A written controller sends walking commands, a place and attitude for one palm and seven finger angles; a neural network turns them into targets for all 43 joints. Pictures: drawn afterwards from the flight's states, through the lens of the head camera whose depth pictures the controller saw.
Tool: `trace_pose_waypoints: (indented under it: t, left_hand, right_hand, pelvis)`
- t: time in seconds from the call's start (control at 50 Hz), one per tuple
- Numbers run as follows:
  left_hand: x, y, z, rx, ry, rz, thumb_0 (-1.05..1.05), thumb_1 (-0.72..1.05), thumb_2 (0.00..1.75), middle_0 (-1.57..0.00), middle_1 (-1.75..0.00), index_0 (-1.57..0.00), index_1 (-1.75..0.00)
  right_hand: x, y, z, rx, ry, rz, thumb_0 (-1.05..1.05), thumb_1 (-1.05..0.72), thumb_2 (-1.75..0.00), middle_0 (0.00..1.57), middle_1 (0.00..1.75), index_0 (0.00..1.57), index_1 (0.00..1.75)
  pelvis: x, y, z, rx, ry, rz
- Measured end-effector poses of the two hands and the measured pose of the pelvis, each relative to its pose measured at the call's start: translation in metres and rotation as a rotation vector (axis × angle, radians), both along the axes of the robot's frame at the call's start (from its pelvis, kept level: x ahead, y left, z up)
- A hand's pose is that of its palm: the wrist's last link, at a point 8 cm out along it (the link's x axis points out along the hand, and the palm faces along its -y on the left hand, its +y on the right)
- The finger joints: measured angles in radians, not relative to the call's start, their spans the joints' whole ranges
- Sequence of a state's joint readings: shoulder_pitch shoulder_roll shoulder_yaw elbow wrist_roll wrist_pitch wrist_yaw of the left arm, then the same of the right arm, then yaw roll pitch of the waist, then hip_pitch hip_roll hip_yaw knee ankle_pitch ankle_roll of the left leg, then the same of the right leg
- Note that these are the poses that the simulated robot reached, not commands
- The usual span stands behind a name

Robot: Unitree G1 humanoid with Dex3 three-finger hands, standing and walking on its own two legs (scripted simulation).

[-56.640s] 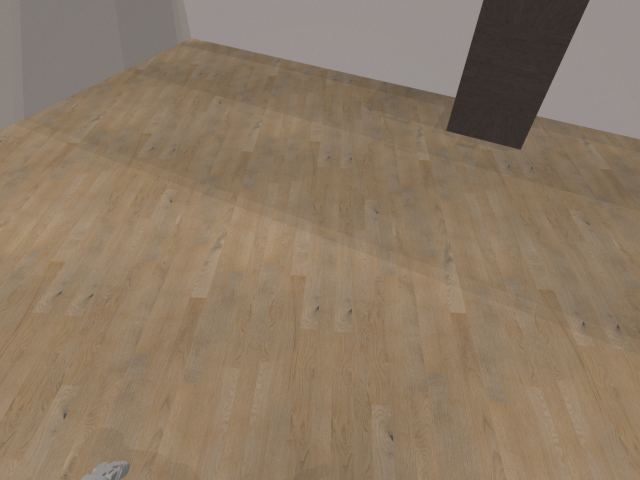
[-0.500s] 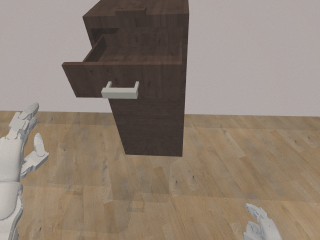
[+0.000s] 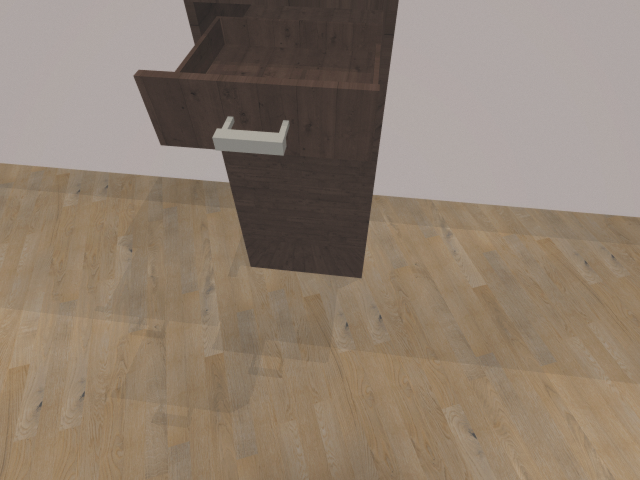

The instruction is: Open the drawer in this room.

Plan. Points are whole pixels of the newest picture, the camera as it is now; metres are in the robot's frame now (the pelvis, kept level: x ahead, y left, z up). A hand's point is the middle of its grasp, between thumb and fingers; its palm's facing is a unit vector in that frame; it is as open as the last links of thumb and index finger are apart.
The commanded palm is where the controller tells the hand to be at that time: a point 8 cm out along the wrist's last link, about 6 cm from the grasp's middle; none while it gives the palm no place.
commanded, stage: let the arm hang, fingers relaxed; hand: left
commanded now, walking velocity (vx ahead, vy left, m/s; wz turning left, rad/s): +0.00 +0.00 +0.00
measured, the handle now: (253, 133) +0.59 +0.15 +0.10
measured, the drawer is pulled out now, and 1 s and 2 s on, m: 0.30 0.30 0.30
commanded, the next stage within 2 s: look to check the result in 0.50 s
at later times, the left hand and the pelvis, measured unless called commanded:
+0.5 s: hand out of the picture +0.05 +0.17 -0.17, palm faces +0.02 -0.98 -0.21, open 7.3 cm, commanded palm none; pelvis +0.01 -0.01 +0.00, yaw +0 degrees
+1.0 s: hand out of the picture +0.03 +0.16 -0.17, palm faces +0.03 -0.98 -0.21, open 7.4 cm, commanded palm none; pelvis +0.03 -0.01 +0.00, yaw +0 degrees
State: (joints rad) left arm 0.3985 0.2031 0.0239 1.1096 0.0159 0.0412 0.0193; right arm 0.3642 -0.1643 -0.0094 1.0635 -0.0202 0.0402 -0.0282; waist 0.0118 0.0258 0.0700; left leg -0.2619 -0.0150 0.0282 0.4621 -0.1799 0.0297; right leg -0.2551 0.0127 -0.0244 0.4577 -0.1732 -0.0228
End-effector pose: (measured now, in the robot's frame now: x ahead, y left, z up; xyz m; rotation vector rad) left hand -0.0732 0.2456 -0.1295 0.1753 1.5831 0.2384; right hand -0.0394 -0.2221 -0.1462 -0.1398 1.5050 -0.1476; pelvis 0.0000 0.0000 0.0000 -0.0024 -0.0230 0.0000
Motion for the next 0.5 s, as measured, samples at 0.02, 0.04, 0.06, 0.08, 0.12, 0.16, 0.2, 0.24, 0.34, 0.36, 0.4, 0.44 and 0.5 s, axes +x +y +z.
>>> trace_pose_waypoints:
  t: [0.02, 0.04, 0.06, 0.08, 0.12, 0.16, 0.2, 0.24, 0.34, 0.36, 0.4, 0.44, 0.5]
  left_hand:
    - [0.002, 0.000, 0.002, 0.007, -0.009, -0.002, 0.00, 0.93, 0.90, -0.20, -0.30, -0.20, -0.30]
    - [0.005, -0.001, 0.003, 0.014, -0.021, -0.005, 0.00, 0.93, 0.90, -0.20, -0.30, -0.20, -0.30]
    - [0.009, -0.002, 0.003, 0.020, -0.037, -0.009, 0.00, 0.92, 0.90, -0.20, -0.30, -0.20, -0.30]
    - [0.014, -0.003, 0.004, 0.025, -0.055, -0.014, 0.00, 0.92, 0.90, -0.20, -0.30, -0.20, -0.30]
    - [0.026, -0.007, 0.004, 0.030, -0.095, -0.025, 0.00, 0.92, 0.90, -0.19, -0.30, -0.20, -0.30]
    - [0.041, -0.011, 0.002, 0.028, -0.137, -0.035, 0.00, 0.91, 0.90, -0.19, -0.30, -0.19, -0.30]
    - [0.056, -0.017, 0.000, 0.020, -0.179, -0.044, 0.00, 0.91, 0.90, -0.19, -0.30, -0.19, -0.30]
    - [0.070, -0.023, -0.003, 0.005, -0.217, -0.052, 0.00, 0.91, 0.90, -0.19, -0.30, -0.20, -0.30]
    - [0.101, -0.037, -0.010, -0.036, -0.274, -0.072, 0.00, 0.92, 0.90, -0.20, -0.30, -0.20, -0.30]
    - [0.104, -0.036, -0.011, -0.038, -0.276, -0.075, 0.01, 0.93, 0.90, -0.20, -0.30, -0.20, -0.30]
    - [0.110, -0.035, -0.011, -0.043, -0.278, -0.079, 0.01, 0.94, 0.90, -0.20, -0.30, -0.20, -0.30]
    - [0.113, -0.034, -0.011, -0.046, -0.274, -0.081, 0.01, 0.94, 0.90, -0.20, -0.30, -0.20, -0.30]
    - [0.113, -0.032, -0.009, -0.044, -0.259, -0.078, 0.01, 0.93, 0.90, -0.20, -0.30, -0.20, -0.30]
  right_hand:
    - [0.004, 0.001, -0.003, 0.011, -0.018, -0.002, 0.01, -0.91, -0.89, 0.20, 0.30, 0.20, 0.30]
    - [0.009, 0.002, -0.005, 0.022, -0.036, -0.003, 0.01, -0.91, -0.89, 0.20, 0.30, 0.20, 0.30]
    - [0.014, 0.003, -0.007, 0.032, -0.055, -0.003, 0.01, -0.91, -0.89, 0.20, 0.30, 0.20, 0.30]
    - [0.019, 0.003, -0.009, 0.040, -0.074, -0.003, 0.01, -0.91, -0.89, 0.20, 0.30, 0.20, 0.30]
    - [0.029, 0.003, -0.011, 0.051, -0.110, -0.002, 0.01, -0.91, -0.89, 0.20, 0.30, 0.20, 0.30]
    - [0.037, 0.001, -0.012, 0.055, -0.140, -0.002, 0.01, -0.91, -0.89, 0.20, 0.30, 0.20, 0.30]
    - [0.040, -0.003, -0.012, 0.047, -0.152, -0.003, 0.01, -0.92, -0.89, 0.20, 0.30, 0.20, 0.30]
    - [0.040, -0.007, -0.010, 0.038, -0.155, -0.008, 0.01, -0.92, -0.89, 0.20, 0.30, 0.20, 0.30]
    - [0.028, -0.011, -0.005, 0.011, -0.124, -0.027, 0.01, -0.92, -0.89, 0.20, 0.30, 0.20, 0.30]
    - [0.024, -0.011, -0.004, 0.007, -0.113, -0.032, 0.01, -0.92, -0.89, 0.20, 0.30, 0.20, 0.30]
    - [0.016, -0.010, -0.002, 0.002, -0.086, -0.038, 0.01, -0.92, -0.89, 0.20, 0.30, 0.20, 0.30]
    - [0.008, -0.008, 0.000, 0.002, -0.056, -0.042, 0.00, -0.91, -0.89, 0.20, 0.30, 0.19, 0.30]
    - [0.000, -0.005, 0.001, 0.008, -0.017, -0.046, 0.00, -0.91, -0.89, 0.20, 0.30, 0.19, 0.30]
  pelvis:
    - [0.000, -0.001, 0.000, 0.001, -0.004, 0.000]
    - [-0.001, -0.002, 0.001, 0.002, -0.006, 0.000]
    - [-0.001, -0.003, 0.001, 0.002, -0.008, 0.000]
    - [-0.002, -0.004, 0.001, 0.003, -0.010, -0.002]
    - [-0.002, -0.007, 0.001, 0.003, -0.013, -0.003]
    - [-0.003, -0.009, 0.001, 0.002, -0.015, -0.003]
    - [-0.003, -0.011, 0.000, 0.000, -0.017, -0.001]
    - [-0.002, -0.013, 0.000, -0.002, -0.018, 0.000]
    - [0.001, -0.015, -0.001, -0.005, -0.016, -0.003]
    - [0.002, -0.015, 0.000, -0.004, -0.015, -0.004]
    - [0.004, -0.015, 0.000, -0.004, -0.011, -0.005]
    - [0.005, -0.015, 0.001, -0.003, -0.007, -0.005]
    - [0.007, -0.014, 0.002, -0.002, -0.003, -0.003]
